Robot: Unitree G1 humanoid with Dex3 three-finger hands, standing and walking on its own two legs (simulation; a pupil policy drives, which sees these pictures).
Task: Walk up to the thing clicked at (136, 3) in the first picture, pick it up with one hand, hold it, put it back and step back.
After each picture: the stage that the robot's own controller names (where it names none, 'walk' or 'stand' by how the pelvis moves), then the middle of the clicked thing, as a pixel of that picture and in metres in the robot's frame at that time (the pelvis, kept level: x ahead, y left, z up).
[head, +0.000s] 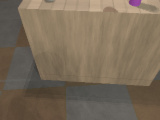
stand; out of the picture +0.96 -0.33 +0.11
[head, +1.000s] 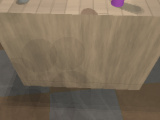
walk; out of the picture +0.87 -0.16 +0.14
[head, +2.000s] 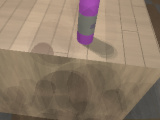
rise first; (87, 14) +0.56 +0.04 +0.14
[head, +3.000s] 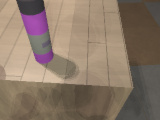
stand; (38, 31) +0.46 +0.16 +0.14
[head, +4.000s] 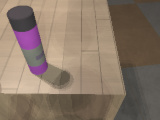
stand; (31, 45) +0.44 +0.18 +0.11
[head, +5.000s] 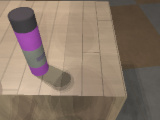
stand; (32, 46) +0.43 +0.18 +0.11
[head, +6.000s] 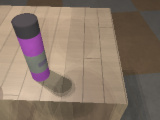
stand; (34, 51) +0.42 +0.18 +0.11
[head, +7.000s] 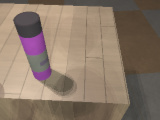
stand; (36, 50) +0.42 +0.17 +0.11
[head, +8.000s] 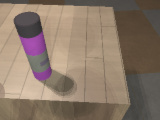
rise first; (36, 50) +0.42 +0.17 +0.11
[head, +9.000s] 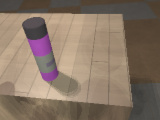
rise first; (43, 52) +0.43 +0.18 +0.11
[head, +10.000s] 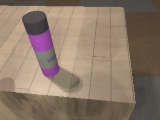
go down; (43, 48) +0.43 +0.18 +0.11
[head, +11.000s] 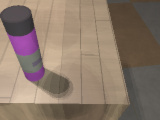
go down; (27, 49) +0.41 +0.17 +0.12
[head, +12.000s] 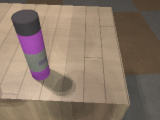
approach; (34, 49) +0.43 +0.17 +0.12
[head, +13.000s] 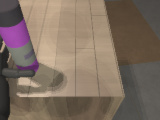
close; (18, 42) +0.42 +0.19 +0.15
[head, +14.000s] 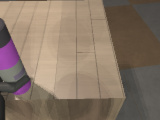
lift; (7, 62) +0.35 +0.21 +0.15
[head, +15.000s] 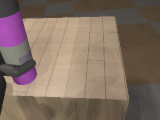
lift; (13, 42) +0.32 +0.18 +0.27
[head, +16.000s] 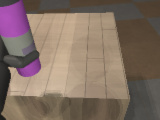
hold; (16, 33) +0.34 +0.17 +0.27
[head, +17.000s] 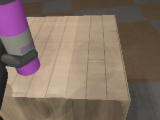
hold; (15, 32) +0.33 +0.17 +0.29
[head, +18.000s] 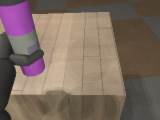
crouch; (22, 33) +0.36 +0.16 +0.26
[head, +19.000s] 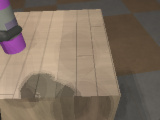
lower; out of the picture +0.44 +0.21 +0.28
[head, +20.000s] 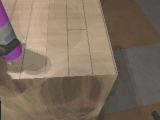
lower; out of the picture +0.47 +0.21 +0.16
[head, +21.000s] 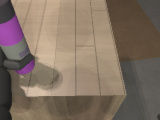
lower; (12, 40) +0.42 +0.20 +0.15
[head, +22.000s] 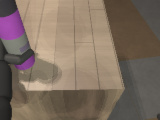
lower; (13, 35) +0.44 +0.19 +0.15
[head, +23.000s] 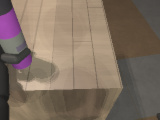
lower; (9, 34) +0.44 +0.20 +0.15
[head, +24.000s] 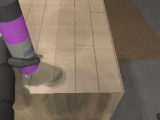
open; (18, 39) +0.43 +0.18 +0.15
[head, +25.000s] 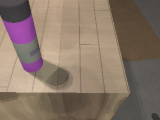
sink last; (24, 38) +0.42 +0.17 +0.15
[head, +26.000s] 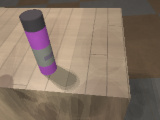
sink last; (41, 46) +0.45 +0.19 +0.13
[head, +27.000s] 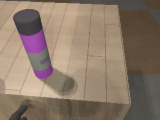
stand; (36, 48) +0.42 +0.18 +0.12
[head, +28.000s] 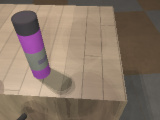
stand; (34, 49) +0.43 +0.19 +0.11
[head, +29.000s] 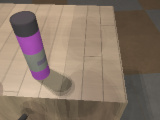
stand; (33, 50) +0.42 +0.19 +0.11
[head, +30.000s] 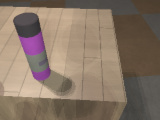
walk; (35, 50) +0.43 +0.18 +0.11
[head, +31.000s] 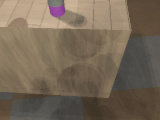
walk; out of the picture +0.69 +0.13 +0.14
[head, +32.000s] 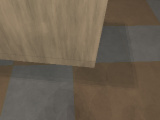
walk; out of the picture +1.09 +0.15 +0.13
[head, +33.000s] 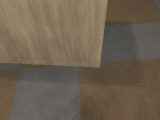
stand; out of the picture +1.10 +0.16 +0.13
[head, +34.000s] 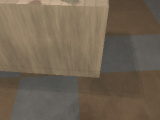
stand; out of the picture +1.08 +0.14 +0.11
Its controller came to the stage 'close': yes
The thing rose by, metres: 0.21
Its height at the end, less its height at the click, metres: +0.00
